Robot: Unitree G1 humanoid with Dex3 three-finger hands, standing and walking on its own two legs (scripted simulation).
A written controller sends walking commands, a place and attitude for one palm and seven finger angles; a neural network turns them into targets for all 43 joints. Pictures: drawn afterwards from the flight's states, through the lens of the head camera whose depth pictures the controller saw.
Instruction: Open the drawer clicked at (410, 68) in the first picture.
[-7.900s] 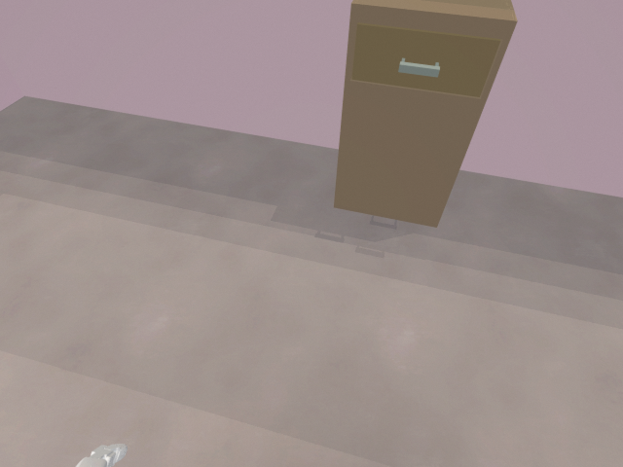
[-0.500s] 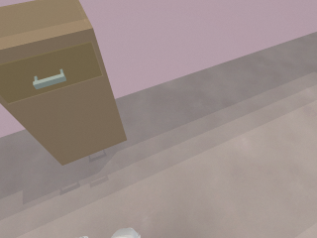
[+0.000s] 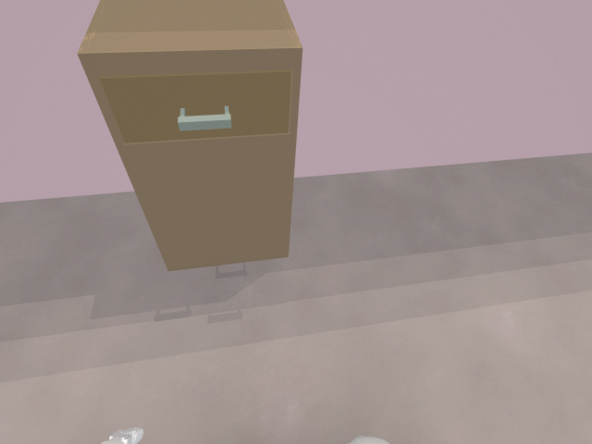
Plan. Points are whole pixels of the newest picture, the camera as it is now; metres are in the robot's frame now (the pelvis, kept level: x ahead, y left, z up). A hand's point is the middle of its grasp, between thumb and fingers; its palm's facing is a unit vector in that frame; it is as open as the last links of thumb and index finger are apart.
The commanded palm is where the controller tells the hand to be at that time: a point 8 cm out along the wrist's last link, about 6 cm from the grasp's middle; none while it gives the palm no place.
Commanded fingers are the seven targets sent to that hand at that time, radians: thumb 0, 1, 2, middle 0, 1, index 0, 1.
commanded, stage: turn to face it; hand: left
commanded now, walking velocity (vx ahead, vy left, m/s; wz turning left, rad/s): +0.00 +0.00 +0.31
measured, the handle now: (205, 116) +0.82 +0.26 -0.05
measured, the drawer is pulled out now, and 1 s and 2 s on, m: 0.00 0.00 0.00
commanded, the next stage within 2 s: take the last steps up to it in 0.22 s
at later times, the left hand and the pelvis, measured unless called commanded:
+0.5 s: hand out of the picture -0.03 +0.14 -0.16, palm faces +0.23 -0.94 -0.23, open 7.4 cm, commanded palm none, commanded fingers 0.00 0.90 0.90 -0.20 -0.30 -0.20 -0.30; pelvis -0.02 -0.04 +0.00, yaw +11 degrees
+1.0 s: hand out of the picture +0.10 +0.18 -0.18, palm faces +0.14 -0.97 -0.18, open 7.4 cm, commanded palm none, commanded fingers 0.00 0.90 0.90 -0.20 -0.30 -0.20 -0.30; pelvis +0.07 -0.02 +0.00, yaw +8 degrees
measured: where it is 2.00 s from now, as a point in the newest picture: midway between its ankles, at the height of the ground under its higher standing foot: (304, 401)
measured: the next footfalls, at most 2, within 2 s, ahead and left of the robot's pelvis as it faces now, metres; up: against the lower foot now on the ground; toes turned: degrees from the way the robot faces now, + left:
right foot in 0.18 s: +0.03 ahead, -0.15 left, +0.00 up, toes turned +2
left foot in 0.62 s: -0.02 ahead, +0.11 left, +0.00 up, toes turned +16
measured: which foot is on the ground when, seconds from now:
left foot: down 0.00-0.20, up 0.22-0.60, down 0.62-1.00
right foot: up 0.00-0.16, down 0.18-0.62, up 0.64-1.00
